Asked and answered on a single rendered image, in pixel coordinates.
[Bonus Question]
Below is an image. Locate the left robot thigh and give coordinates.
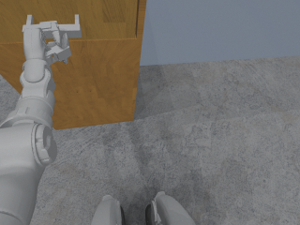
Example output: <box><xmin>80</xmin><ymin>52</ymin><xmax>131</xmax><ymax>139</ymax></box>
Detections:
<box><xmin>90</xmin><ymin>199</ymin><xmax>122</xmax><ymax>225</ymax></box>

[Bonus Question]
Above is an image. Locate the cabinet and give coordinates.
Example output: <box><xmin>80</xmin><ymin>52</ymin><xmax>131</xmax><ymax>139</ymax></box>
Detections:
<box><xmin>0</xmin><ymin>0</ymin><xmax>147</xmax><ymax>130</ymax></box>

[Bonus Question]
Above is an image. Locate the right robot thigh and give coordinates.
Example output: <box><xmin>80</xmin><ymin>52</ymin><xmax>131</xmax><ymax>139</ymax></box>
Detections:
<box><xmin>150</xmin><ymin>195</ymin><xmax>196</xmax><ymax>225</ymax></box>

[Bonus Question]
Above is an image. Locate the left robot forearm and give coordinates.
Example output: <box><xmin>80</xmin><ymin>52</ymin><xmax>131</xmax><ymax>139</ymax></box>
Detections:
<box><xmin>0</xmin><ymin>59</ymin><xmax>56</xmax><ymax>130</ymax></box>

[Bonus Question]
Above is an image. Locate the robot thigh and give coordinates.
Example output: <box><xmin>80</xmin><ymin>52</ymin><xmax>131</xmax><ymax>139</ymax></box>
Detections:
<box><xmin>150</xmin><ymin>195</ymin><xmax>196</xmax><ymax>225</ymax></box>
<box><xmin>90</xmin><ymin>199</ymin><xmax>122</xmax><ymax>225</ymax></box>

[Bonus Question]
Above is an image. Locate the left robot upper arm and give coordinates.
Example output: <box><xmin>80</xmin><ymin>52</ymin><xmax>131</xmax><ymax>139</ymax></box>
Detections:
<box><xmin>0</xmin><ymin>123</ymin><xmax>58</xmax><ymax>225</ymax></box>

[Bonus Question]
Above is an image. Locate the left robot hand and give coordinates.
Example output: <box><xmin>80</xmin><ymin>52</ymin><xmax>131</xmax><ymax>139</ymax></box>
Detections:
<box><xmin>22</xmin><ymin>21</ymin><xmax>72</xmax><ymax>66</ymax></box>

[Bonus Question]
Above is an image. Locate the drawer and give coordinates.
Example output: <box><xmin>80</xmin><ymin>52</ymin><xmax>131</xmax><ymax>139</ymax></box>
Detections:
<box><xmin>0</xmin><ymin>0</ymin><xmax>138</xmax><ymax>42</ymax></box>

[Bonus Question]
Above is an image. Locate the handle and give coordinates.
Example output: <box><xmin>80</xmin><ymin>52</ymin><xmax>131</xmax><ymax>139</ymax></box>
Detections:
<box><xmin>22</xmin><ymin>14</ymin><xmax>83</xmax><ymax>39</ymax></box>

